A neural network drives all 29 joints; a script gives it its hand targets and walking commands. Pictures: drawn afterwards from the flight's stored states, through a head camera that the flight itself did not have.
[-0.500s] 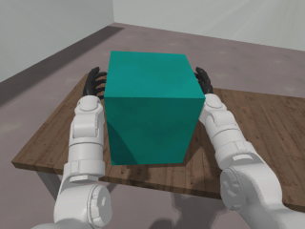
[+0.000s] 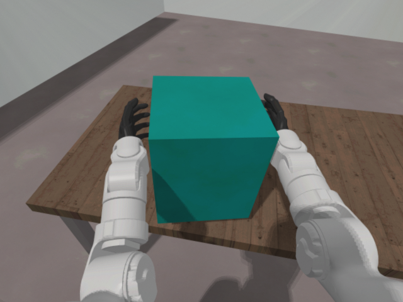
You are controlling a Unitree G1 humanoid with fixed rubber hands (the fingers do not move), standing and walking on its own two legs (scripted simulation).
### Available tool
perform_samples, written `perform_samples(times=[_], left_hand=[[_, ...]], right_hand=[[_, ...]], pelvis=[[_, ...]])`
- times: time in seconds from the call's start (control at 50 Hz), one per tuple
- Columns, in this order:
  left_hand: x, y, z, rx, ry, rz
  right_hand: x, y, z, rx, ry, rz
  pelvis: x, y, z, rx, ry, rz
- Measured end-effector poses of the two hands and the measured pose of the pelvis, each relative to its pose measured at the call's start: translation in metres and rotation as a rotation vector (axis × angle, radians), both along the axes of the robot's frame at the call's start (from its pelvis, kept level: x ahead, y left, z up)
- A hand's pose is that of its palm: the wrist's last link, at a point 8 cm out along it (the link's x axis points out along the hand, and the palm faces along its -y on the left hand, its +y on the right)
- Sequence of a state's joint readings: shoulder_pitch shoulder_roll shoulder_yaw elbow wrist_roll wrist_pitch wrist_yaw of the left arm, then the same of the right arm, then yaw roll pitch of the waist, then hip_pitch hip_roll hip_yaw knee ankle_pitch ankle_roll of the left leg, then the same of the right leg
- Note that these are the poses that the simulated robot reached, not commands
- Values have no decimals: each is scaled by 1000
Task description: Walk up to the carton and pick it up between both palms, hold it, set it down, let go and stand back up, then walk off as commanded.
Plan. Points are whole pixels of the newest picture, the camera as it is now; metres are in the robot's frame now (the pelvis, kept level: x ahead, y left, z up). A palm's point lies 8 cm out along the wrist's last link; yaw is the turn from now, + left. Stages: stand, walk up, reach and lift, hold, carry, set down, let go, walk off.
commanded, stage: set down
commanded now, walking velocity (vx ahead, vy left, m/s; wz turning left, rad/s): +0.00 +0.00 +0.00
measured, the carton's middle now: (203, 150) +0.40 +0.05 +0.11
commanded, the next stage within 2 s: none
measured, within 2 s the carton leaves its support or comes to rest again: rests again in 1.30 s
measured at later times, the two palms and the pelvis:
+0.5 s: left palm (134, 152) +0.37 +0.18 +0.12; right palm (272, 137) +0.44 -0.10 +0.13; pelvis +0.00 +0.00 +0.00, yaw +0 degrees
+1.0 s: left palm (133, 159) +0.36 +0.19 +0.11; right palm (269, 144) +0.43 -0.10 +0.11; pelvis +0.00 +0.00 +0.00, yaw -1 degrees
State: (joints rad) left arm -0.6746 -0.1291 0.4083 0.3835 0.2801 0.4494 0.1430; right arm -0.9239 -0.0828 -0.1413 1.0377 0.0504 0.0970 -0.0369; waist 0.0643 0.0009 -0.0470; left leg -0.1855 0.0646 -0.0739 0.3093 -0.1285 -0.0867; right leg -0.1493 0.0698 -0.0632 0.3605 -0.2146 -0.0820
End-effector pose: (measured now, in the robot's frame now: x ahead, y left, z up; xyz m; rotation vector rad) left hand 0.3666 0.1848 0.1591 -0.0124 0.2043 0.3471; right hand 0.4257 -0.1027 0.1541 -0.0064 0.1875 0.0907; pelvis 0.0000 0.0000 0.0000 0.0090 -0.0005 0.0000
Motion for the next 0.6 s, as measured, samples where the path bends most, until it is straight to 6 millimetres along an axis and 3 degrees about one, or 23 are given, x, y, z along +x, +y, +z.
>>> perform_samples(times=[0.26, 0.48, 0.6], left_hand=[[-1, 0, -29, -33, 31, 30], [0, -2, -36, -5, 21, 40], [-1, -1, -44, 8, 50, 39]], right_hand=[[7, 2, -22, -37, 26, 31], [12, 1, -27, -60, 1, 53], [12, 1, -39, -62, 25, 57]], pelvis=[[1, -5, 0, 5, 43, 9], [4, -4, 0, 1, 85, -7], [3, -1, 0, 2, 91, 0]])
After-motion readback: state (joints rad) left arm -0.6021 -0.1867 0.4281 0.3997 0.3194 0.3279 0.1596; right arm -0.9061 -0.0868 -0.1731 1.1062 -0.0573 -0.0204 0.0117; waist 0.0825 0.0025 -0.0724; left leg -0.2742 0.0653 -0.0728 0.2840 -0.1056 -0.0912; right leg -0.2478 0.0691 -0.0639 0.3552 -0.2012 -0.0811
